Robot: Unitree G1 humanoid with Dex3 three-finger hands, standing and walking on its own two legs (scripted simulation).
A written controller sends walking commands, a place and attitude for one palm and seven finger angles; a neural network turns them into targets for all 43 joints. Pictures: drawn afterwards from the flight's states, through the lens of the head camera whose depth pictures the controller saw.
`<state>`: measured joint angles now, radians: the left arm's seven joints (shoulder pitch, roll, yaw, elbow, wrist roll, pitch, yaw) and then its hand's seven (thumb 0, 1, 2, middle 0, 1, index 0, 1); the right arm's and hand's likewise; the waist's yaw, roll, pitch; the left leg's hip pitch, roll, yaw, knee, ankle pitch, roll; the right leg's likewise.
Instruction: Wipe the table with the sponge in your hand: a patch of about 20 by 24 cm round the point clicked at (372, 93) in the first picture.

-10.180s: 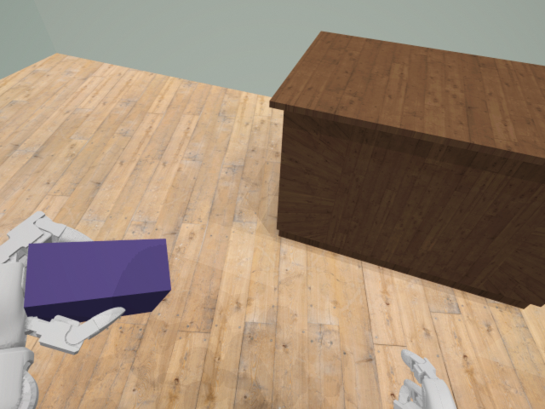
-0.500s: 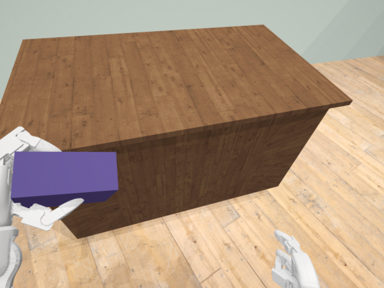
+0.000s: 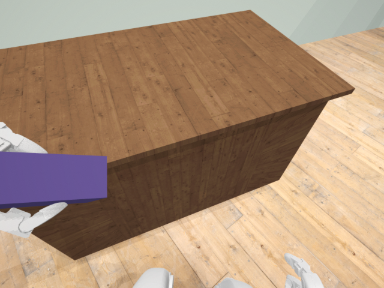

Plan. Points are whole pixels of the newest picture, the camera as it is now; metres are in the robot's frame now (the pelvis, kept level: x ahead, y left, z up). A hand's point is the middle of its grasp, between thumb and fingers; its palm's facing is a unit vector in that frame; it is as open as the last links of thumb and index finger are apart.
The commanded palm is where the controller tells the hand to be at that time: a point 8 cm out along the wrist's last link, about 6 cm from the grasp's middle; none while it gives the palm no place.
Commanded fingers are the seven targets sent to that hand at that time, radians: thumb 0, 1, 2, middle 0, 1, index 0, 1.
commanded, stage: shuffle to correct the standing spot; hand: left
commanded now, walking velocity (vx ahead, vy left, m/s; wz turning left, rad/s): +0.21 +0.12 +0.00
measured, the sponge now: (67, 181) +0.24 +0.21 +0.16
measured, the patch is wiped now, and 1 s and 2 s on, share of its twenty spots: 0.00 0.00 0.00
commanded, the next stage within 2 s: come to a stop and stand still in 0.68 s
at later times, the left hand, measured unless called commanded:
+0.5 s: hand (13, 135) +0.30 +0.30 +0.20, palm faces +0.45 -0.80 -0.39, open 10.2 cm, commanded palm +0.24 +0.34 +0.20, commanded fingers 0.00 0.10 1.30 -1.20 -1.60 -1.20 -1.60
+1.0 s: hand (11, 104) +0.37 +0.34 +0.19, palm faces +0.46 -0.80 -0.39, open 10.2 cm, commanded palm +0.32 +0.37 +0.20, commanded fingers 0.00 0.10 1.30 -1.20 -1.60 -1.20 -1.60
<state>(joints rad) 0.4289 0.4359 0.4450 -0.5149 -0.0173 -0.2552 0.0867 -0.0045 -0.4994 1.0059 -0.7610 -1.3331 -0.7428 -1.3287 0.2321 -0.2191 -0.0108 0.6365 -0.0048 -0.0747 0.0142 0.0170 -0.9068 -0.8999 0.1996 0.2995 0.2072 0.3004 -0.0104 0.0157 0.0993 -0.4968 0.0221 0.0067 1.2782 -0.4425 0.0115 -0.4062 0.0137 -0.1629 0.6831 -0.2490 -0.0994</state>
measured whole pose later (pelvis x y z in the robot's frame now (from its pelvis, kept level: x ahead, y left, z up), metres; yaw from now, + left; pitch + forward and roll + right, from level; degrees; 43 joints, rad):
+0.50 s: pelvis +0.09 +0.05 +0.02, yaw +2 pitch -2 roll +1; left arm 0.41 0.34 0.34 -0.48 0.00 -0.23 0.12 0.00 -0.50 1.01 -0.76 -1.33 -0.74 -1.33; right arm 0.23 -0.18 0.03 0.65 0.00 -0.13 -0.01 0.02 -0.91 -0.90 0.20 0.30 0.21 0.30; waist 0.04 -0.02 0.05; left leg -0.45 0.03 0.06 0.90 -0.37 0.00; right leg -0.24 -0.04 -0.07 0.63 -0.36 -0.03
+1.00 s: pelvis +0.16 +0.09 +0.02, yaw +1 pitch -2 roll +1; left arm 0.43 0.34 0.36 -0.45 -0.02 -0.20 0.15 0.00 -0.50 1.01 -0.76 -1.33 -0.74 -1.33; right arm 0.22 -0.23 0.01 0.65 0.00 -0.13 -0.04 0.02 -0.91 -0.90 0.20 0.30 0.21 0.30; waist 0.02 -0.02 0.05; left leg -0.32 0.01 0.07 0.61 -0.22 0.01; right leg -0.21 -0.02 -0.07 0.57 -0.32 -0.04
